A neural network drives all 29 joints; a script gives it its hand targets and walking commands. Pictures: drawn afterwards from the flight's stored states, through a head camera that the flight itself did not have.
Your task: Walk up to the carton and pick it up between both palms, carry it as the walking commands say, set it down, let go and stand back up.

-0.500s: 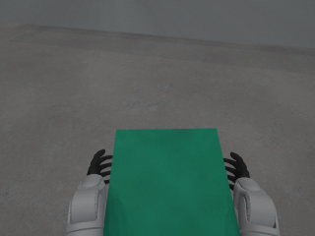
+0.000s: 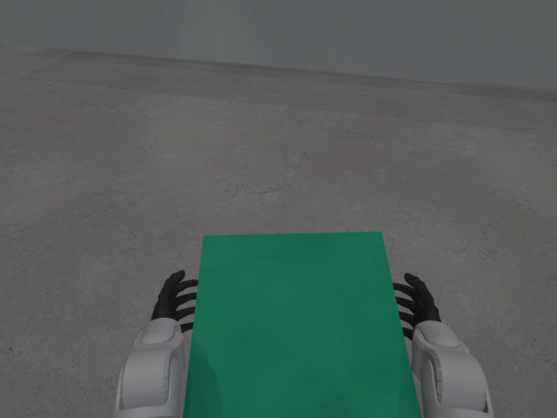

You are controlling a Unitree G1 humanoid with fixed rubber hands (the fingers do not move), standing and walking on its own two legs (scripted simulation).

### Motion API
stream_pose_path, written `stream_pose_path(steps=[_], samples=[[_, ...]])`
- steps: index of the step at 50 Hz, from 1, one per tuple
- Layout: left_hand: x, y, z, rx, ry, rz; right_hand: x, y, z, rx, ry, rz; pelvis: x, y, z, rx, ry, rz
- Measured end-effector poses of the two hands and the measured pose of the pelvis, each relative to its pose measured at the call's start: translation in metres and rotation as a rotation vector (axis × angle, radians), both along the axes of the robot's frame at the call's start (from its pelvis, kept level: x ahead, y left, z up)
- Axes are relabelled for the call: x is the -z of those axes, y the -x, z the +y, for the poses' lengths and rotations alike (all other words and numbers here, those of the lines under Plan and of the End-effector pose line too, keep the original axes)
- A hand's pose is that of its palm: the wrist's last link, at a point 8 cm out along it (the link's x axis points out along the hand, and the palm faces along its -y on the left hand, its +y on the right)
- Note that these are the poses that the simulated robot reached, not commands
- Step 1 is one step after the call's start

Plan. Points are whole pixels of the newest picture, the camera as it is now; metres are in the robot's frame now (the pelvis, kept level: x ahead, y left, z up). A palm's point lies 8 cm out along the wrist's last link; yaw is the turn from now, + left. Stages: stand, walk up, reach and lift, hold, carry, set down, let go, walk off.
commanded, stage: carry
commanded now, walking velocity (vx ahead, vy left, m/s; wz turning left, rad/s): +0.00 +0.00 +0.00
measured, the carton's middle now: (294, 335) +0.30 -0.01 -0.04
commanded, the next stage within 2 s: hold in 1.22 s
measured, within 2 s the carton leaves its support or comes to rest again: neither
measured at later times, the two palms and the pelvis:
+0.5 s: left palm (174, 302) +0.31 +0.17 +0.04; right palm (413, 304) +0.30 -0.18 +0.04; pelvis +0.04 +0.00 +0.00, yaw +0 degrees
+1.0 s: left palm (177, 288) +0.33 +0.17 +0.04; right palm (407, 291) +0.33 -0.18 +0.04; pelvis +0.06 +0.00 +0.00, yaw +0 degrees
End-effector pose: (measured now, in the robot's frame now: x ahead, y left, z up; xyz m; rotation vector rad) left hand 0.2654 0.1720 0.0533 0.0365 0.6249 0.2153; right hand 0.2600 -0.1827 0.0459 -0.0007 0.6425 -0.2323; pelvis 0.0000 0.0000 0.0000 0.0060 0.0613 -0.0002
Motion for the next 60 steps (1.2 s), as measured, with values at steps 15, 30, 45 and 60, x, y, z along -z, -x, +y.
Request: stream_pose_path(steps=[15,30,45,60], samples=[[0.008,-0.022,0.001,0.003,-0.005,0.005,0.006,-0.021,0.000,-0.011,0.006,0.008,-0.002,-0.023,-0.002,0.002,0.000,0.009],[0.010,-0.050,0.000,0.010,-0.009,0.005,0.009,-0.051,-0.001,-0.020,0.018,0.011,-0.003,-0.048,-0.005,0.002,0.006,0.009],[0.011,-0.065,0.002,0.012,-0.005,0.000,0.009,-0.065,0.001,-0.022,0.019,0.008,-0.004,-0.062,-0.004,0.005,0.010,0.003],[0.009,-0.070,0.005,0.016,0.001,-0.007,0.007,-0.068,0.004,-0.020,0.016,0.003,-0.004,-0.066,0.000,0.010,0.011,-0.003]])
